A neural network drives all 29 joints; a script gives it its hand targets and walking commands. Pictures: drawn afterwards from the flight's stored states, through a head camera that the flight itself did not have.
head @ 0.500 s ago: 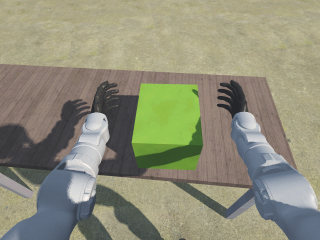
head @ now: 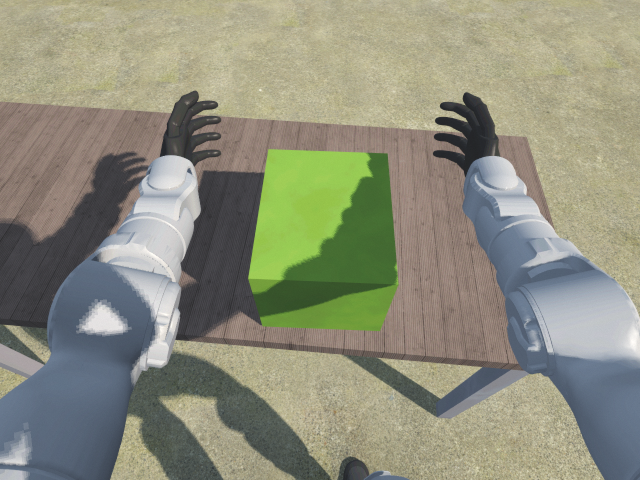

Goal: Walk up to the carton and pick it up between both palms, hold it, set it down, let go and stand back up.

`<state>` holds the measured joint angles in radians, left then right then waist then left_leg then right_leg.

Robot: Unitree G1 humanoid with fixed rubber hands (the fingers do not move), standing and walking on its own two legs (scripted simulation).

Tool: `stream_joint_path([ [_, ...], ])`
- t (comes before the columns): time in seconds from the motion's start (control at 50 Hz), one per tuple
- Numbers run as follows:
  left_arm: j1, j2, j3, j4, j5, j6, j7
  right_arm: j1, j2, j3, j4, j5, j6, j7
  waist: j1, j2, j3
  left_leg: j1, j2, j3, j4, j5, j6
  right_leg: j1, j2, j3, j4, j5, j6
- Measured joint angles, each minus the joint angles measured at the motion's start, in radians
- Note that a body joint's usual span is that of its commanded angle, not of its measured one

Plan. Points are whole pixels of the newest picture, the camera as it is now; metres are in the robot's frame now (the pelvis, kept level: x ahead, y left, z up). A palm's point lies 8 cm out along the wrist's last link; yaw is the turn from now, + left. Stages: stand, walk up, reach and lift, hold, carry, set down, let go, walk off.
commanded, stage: reach and lift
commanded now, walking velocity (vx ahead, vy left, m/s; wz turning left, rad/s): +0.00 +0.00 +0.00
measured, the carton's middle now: (324, 240) +0.46 -0.03 -0.04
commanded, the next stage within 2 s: none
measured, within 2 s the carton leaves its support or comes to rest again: neither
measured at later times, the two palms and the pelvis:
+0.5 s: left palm (214, 216) +0.48 +0.13 +0.01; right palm (443, 227) +0.44 -0.21 +0.00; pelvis +0.00 +0.00 -0.03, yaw +0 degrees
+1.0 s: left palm (229, 223) +0.47 +0.11 +0.00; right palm (421, 227) +0.44 -0.18 -0.01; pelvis -0.01 +0.00 -0.03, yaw +0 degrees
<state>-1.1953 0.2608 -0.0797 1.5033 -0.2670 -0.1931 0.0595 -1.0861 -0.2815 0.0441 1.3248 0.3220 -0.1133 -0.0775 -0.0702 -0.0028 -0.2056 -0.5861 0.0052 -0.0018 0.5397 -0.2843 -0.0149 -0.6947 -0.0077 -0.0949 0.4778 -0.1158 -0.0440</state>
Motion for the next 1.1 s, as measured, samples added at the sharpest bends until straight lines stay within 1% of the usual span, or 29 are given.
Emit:
stream_joint_path([
  [0.12,0.037,-0.004,0.015,0.057,0.036,-0.074,-0.020,0.023,0.020,0.009,0.059,0.005,-0.067,0.001,-0.011,-0.008,0.000,-0.016,-0.006,-0.008,-0.014,0.012,-0.001,-0.015,-0.006,-0.007,-0.007,0.004,-0.002],
  [0.18,0.076,-0.012,0.011,0.074,0.033,-0.127,-0.020,0.059,0.035,-0.005,0.069,-0.007,-0.111,0.005,-0.012,-0.006,-0.005,-0.055,-0.010,-0.012,0.001,0.011,-0.002,-0.053,-0.012,-0.011,0.010,0.000,-0.002],
  [0.28,0.104,-0.023,-0.020,0.071,-0.020,-0.194,-0.001,0.099,0.063,-0.074,0.036,-0.075,-0.160,0.011,-0.011,0.013,-0.020,-0.168,-0.018,-0.015,0.061,-0.004,-0.004,-0.164,-0.023,-0.014,0.069,-0.015,-0.002],
  [0.34,0.088,-0.030,-0.021,0.074,-0.031,-0.226,0.002,0.099,0.080,-0.110,0.027,-0.120,-0.189,0.006,-0.007,0.029,-0.034,-0.236,-0.017,-0.013,0.106,-0.020,-0.004,-0.232,-0.024,-0.012,0.110,-0.028,-0.002],
  [0.4,0.066,-0.040,0.006,0.092,-0.008,-0.257,-0.007,0.096,0.094,-0.123,0.034,-0.146,-0.226,-0.006,-0.005,0.037,-0.042,-0.278,-0.014,-0.008,0.142,-0.038,-0.003,-0.276,-0.022,-0.007,0.143,-0.041,0.000],
  [0.46,0.055,-0.051,0.055,0.117,0.035,-0.283,-0.020,0.100,0.102,-0.119,0.051,-0.149,-0.267,-0.017,-0.004,0.035,-0.040,-0.291,-0.011,-0.002,0.160,-0.050,-0.001,-0.294,-0.019,0.000,0.164,-0.051,0.001],
  [0.54,0.061,-0.064,0.100,0.136,0.070,-0.304,-0.019,0.104,0.097,-0.114,0.073,-0.146,-0.309,-0.016,-0.002,0.025,-0.036,-0.296,-0.009,0.006,0.171,-0.058,-0.002,-0.305,-0.016,0.007,0.181,-0.059,0.000],
  [0.68,0.067,-0.069,0.082,0.126,0.042,-0.316,0.012,0.062,0.072,-0.104,0.099,-0.131,-0.315,0.000,0.010,0.029,-0.053,-0.338,-0.004,0.008,0.214,-0.079,-0.005,-0.346,-0.013,0.009,0.219,-0.075,-0.004],
  [0.78,0.055,-0.072,0.086,0.135,0.053,-0.323,0.006,0.028,0.083,-0.088,0.138,-0.123,-0.314,-0.004,0.008,0.035,-0.061,-0.354,-0.005,0.003,0.236,-0.088,-0.004,-0.362,-0.016,0.004,0.242,-0.087,-0.003],
  [0.86,0.053,-0.082,0.104,0.132,0.075,-0.325,0.003,0.027,0.103,-0.108,0.146,-0.140,-0.324,-0.013,0.008,0.032,-0.055,-0.359,-0.006,0.000,0.240,-0.086,-0.005,-0.363,-0.017,0.002,0.242,-0.084,-0.003],
  [0.94,0.052,-0.097,0.131,0.110,0.106,-0.322,0.010,0.031,0.131,-0.175,0.129,-0.204,-0.324,-0.021,0.005,0.030,-0.050,-0.369,-0.008,-0.002,0.242,-0.081,-0.003,-0.370,-0.019,0.000,0.238,-0.076,-0.003],
  [1.0,0.046,-0.118,0.175,0.084,0.158,-0.314,0.017,0.029,0.164,-0.259,0.108,-0.288,-0.315,-0.027,0.002,0.027,-0.040,-0.371,-0.009,0.000,0.238,-0.075,-0.001,-0.370,-0.019,0.002,0.230,-0.067,-0.003],
  [1.06,0.052,-0.132,0.272,0.044,0.242,-0.293,0.044,0.039,0.192,-0.392,0.068,-0.404,-0.304,-0.057,0.002,0.024,-0.018,-0.351,-0.008,0.006,0.217,-0.063,0.004,-0.349,-0.017,0.007,0.203,-0.051,0.000],
  [1.1,0.066,-0.140,0.349,0.011,0.330,-0.287,0.046,0.057,0.217,-0.499,0.018,-0.523,-0.298,-0.065,0.002,0.028,0.009,-0.321,-0.007,0.007,0.190,-0.051,0.008,-0.315,-0.014,0.008,0.168,-0.035,0.002],
])
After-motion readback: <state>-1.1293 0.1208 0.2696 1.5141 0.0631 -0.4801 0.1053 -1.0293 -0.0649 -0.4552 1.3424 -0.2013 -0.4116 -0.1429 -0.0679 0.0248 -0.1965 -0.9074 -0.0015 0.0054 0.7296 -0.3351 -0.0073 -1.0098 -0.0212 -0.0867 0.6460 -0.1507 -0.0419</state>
